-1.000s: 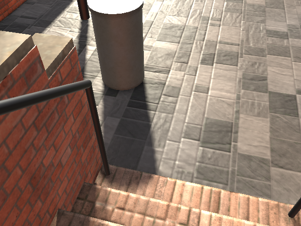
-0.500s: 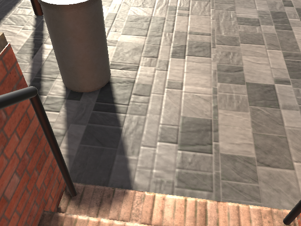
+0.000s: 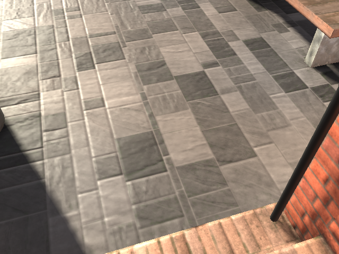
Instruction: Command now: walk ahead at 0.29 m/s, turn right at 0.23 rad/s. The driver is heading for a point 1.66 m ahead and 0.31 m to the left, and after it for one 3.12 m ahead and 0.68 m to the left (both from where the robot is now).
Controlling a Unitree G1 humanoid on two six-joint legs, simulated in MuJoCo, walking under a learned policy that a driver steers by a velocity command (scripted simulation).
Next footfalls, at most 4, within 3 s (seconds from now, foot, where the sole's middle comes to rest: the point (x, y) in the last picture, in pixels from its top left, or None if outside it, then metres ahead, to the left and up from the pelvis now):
0.36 right None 0.33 -0.20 -0.93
0.94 left None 0.30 0.09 -0.93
1.46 right None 0.37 -0.11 -0.93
1.78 left None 0.29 0.11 -0.93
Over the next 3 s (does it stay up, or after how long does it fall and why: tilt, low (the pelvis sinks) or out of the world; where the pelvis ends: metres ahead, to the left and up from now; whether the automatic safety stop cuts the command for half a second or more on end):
stays up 0.32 -0.02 -0.15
